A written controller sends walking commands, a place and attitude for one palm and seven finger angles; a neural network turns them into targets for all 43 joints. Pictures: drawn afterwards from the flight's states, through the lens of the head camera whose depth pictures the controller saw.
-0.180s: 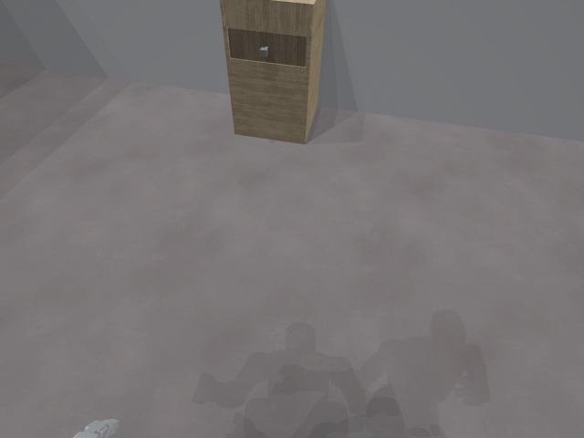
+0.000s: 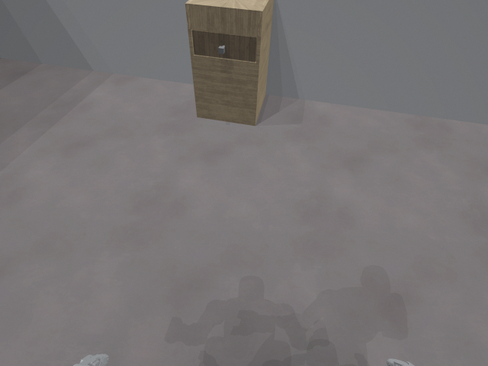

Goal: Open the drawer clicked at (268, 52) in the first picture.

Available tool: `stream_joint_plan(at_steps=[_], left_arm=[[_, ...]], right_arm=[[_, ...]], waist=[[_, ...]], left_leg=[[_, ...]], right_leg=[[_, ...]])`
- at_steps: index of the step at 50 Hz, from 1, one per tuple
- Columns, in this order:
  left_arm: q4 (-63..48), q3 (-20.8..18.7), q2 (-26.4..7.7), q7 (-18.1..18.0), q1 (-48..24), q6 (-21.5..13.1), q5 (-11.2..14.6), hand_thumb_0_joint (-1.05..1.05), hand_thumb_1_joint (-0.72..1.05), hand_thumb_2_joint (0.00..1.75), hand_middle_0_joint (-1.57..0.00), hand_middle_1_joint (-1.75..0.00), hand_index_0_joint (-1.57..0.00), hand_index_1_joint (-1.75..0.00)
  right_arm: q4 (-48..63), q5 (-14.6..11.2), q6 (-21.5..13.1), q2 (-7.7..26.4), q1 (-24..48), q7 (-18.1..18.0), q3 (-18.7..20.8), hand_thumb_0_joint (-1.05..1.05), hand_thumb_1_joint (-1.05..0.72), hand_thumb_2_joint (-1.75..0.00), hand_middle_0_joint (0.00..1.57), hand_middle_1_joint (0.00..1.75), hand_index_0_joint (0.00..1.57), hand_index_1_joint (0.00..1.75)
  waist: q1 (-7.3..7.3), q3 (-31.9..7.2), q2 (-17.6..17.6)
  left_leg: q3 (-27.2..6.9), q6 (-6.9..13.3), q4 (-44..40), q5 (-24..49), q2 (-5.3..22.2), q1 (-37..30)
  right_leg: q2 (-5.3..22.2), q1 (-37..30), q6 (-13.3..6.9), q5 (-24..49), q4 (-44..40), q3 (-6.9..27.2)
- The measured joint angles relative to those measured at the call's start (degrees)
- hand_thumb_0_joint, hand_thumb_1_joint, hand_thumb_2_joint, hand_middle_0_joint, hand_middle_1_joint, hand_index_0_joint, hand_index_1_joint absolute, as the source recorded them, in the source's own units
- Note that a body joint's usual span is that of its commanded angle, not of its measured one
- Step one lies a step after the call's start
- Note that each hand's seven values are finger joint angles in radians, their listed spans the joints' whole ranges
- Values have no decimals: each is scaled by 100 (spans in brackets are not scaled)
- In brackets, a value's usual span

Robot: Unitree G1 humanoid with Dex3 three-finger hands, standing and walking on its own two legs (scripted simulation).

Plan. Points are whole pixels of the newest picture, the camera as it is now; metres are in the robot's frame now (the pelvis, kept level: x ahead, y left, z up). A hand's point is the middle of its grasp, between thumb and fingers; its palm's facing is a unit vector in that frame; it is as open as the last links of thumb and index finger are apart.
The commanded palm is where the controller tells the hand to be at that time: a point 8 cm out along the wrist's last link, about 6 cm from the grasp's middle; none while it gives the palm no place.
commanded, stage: stand and wait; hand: left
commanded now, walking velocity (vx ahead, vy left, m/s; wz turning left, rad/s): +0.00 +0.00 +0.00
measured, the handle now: (222, 48) +1.80 +0.23 -0.24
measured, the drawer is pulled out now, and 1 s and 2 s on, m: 0.00 0.00 0.00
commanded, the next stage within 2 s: look at it before walking up in 0.64 s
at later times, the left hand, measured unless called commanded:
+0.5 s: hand out of the picture +0.06 +0.24 -0.15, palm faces -0.04 -0.94 -0.33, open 7.4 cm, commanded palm none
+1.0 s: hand out of the picture +0.06 +0.23 -0.15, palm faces -0.04 -0.94 -0.33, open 7.4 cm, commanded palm none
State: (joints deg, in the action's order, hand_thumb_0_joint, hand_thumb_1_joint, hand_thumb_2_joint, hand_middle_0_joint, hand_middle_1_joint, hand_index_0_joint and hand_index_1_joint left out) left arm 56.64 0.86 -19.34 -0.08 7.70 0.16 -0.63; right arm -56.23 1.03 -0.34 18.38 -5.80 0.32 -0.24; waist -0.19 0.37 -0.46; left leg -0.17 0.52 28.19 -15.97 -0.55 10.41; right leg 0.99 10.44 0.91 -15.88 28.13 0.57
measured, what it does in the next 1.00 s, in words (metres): stands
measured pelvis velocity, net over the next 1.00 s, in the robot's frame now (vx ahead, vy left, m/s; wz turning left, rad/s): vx -0.02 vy -0.01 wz -0.01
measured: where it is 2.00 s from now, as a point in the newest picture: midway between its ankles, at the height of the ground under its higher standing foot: outside the picture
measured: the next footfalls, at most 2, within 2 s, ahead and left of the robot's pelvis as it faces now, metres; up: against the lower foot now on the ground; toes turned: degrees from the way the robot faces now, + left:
none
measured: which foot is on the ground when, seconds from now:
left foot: down 0.00-1.00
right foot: down 0.00-1.00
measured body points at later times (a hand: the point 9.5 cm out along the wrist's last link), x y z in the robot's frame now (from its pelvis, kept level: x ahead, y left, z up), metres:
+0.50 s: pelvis -0.01 -0.01 +0.01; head -0.01 +0.00 +0.45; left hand +0.06 +0.29 -0.13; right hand +0.06 -0.31 -0.12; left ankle -0.01 +0.11 -0.74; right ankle -0.01 -0.13 -0.74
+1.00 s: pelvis -0.02 -0.01 +0.01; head -0.02 -0.01 +0.46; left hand +0.07 +0.28 -0.13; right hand +0.06 -0.31 -0.12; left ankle -0.01 +0.11 -0.74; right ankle -0.01 -0.13 -0.74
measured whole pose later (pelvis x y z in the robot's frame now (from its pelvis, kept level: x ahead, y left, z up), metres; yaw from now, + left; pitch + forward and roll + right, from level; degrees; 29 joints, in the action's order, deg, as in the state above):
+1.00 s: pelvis -0.02 -0.01 +0.01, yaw -1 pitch -2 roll +0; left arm 62.1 0.5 -19.4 0.0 8.0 -0.4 -0.7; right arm -63.5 0.6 -0.3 19.1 -7.1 0.4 0.0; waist 0.2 1.7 -0.4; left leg 0.0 -0.6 22.3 -11.7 0.7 8.5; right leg -0.2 9.0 0.0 -11.6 22.7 0.8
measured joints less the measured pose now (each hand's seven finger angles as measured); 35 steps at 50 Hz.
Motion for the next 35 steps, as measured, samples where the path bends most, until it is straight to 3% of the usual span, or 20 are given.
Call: stream_joint_plan(at_steps=[35], left_arm=[[527,-33,-38,9,26,-39,-2,1,90,90,-21,-30,-21,-30]], right_arm=[[-711,-39,13,79,-182,11,23,1,-90,-90,20,30,21,30]], waist=[[46,135,7]], left_leg=[[17,-91,-502,392,97,-145]], right_leg=[[-93,-111,-76,394,-471,16]])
